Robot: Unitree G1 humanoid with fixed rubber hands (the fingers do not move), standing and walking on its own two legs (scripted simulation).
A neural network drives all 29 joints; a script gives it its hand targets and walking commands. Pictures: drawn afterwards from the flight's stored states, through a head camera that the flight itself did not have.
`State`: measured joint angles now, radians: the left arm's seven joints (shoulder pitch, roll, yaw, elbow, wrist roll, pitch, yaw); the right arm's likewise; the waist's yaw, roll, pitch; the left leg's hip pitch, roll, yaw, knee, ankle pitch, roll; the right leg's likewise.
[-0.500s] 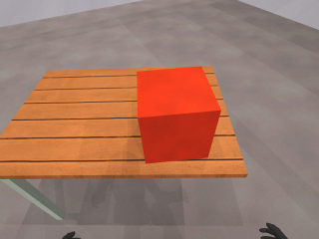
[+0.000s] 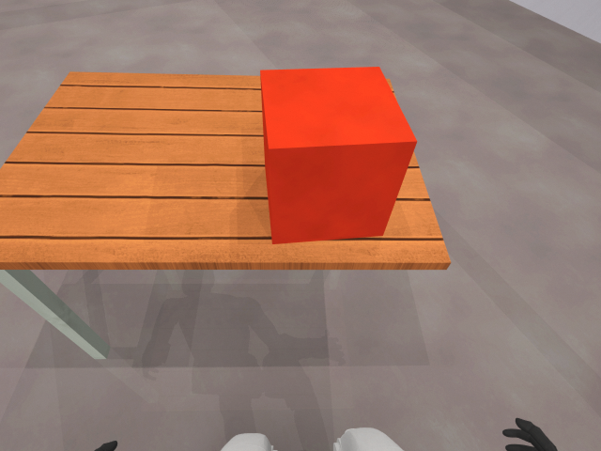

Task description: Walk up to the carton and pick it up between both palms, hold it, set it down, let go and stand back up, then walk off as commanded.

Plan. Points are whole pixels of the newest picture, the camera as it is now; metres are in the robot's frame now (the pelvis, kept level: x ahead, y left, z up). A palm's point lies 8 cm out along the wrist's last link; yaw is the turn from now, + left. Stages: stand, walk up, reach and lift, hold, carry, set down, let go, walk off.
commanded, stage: walk off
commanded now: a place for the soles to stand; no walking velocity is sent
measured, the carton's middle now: (324, 157) +0.62 +0.01 +0.00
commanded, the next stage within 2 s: stand in 1.96 s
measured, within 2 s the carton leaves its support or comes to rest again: neither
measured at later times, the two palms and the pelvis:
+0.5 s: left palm out of the picture -0.06 +0.30 -0.08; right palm out of the picture +0.02 -0.33 -0.15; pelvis -0.13 -0.04 -0.02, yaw +5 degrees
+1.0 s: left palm out of the picture -0.25 +0.33 -0.14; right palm out of the picture -0.10 -0.31 -0.08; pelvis -0.26 +0.00 -0.02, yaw +3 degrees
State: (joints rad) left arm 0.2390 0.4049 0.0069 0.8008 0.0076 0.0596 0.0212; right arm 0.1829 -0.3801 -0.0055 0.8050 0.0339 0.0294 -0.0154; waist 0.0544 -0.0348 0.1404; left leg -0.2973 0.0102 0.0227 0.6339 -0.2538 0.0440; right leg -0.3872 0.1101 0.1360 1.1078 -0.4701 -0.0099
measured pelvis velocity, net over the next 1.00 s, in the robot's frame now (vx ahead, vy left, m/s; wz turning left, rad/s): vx -0.26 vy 0.00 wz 0.06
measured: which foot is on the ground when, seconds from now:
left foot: down 0.00-0.14, up 0.16-0.62, down 0.64-1.00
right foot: up 0.00-0.14, down 0.16-0.66, up 0.68-1.00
